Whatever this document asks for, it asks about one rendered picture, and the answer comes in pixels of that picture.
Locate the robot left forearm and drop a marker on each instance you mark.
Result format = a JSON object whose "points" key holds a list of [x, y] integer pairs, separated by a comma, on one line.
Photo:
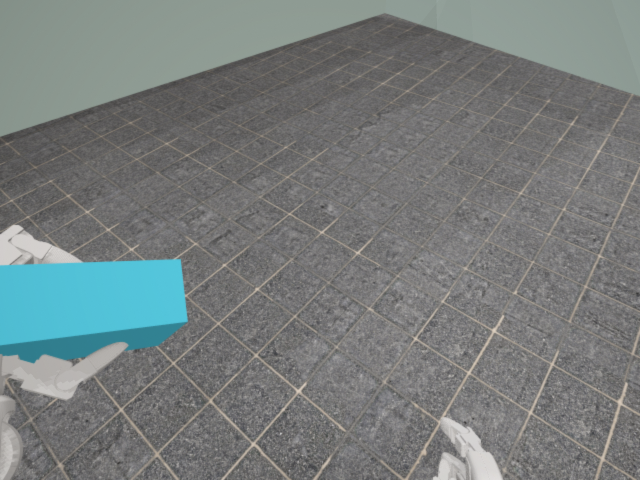
{"points": [[11, 445]]}

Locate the robot left hand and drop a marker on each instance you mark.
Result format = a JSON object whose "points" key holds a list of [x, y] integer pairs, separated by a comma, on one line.
{"points": [[49, 376]]}

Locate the robot right hand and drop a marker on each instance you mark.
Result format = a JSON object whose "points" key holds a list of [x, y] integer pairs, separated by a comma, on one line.
{"points": [[480, 465]]}

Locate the sponge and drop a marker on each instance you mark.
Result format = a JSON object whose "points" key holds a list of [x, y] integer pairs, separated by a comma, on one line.
{"points": [[70, 310]]}

